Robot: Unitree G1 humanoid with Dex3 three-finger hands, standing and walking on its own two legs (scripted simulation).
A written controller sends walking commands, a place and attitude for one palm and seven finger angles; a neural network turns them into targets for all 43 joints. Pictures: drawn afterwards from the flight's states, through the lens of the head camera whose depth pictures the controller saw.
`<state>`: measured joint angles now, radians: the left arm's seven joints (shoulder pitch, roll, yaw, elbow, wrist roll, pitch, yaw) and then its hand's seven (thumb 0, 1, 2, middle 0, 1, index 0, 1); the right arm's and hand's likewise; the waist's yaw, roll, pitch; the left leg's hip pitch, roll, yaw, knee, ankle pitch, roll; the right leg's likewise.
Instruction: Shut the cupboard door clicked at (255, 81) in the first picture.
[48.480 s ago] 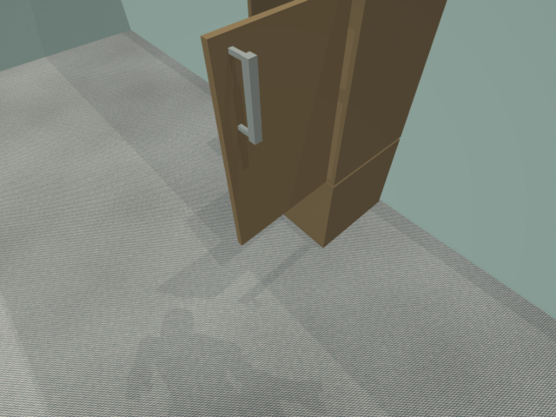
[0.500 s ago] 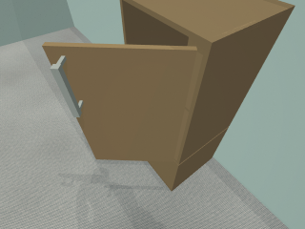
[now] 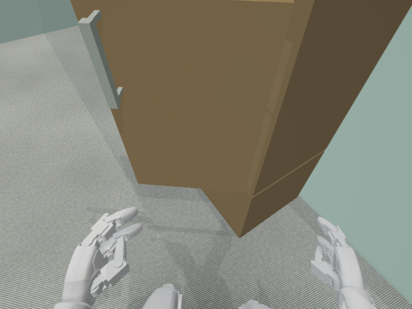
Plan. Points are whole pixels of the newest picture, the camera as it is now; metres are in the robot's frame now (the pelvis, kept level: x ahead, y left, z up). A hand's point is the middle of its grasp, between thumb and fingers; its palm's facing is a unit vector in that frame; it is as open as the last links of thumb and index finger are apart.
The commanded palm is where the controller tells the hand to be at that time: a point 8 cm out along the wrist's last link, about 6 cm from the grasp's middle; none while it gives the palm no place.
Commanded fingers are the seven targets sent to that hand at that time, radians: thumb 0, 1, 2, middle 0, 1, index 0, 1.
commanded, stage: raise the hand and make a fist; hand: left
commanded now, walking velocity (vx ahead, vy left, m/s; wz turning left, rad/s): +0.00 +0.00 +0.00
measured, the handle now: (106, 63) +0.50 +0.25 +0.21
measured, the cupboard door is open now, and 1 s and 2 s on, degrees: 51 51 51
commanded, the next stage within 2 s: bring the fist close to the handle in 1.48 s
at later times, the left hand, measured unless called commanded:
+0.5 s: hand (97, 215) +0.23 +0.19 +0.13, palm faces +0.03 -1.00 -0.06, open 3.8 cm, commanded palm +0.20 +0.24 +0.13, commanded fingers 0.00 0.90 0.90 -1.06 -1.24 -1.06 -1.24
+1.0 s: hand (74, 176) +0.25 +0.21 +0.20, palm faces +0.04 -1.00 -0.07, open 3.1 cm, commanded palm +0.22 +0.25 +0.21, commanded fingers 0.00 0.90 0.90 -1.30 -1.50 -1.30 -1.50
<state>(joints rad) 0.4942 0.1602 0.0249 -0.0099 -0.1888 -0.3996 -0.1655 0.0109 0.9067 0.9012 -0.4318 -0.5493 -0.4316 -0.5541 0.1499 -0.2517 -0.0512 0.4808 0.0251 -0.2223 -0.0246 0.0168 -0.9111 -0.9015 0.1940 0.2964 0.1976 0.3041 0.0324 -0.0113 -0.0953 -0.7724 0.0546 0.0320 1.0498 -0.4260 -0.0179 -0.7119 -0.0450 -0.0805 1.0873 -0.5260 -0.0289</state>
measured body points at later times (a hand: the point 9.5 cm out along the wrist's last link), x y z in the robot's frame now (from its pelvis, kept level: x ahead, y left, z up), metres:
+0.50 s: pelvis +0.02 +0.01 +0.03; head +0.05 +0.00 +0.48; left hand +0.22 +0.24 +0.13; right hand +0.17 -0.23 -0.05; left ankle +0.06 +0.14 -0.66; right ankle +0.02 -0.10 -0.66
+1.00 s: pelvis +0.03 +0.01 +0.06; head +0.02 -0.01 +0.51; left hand +0.24 +0.26 +0.20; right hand +0.23 -0.19 +0.00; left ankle +0.06 +0.14 -0.66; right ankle +0.02 -0.10 -0.66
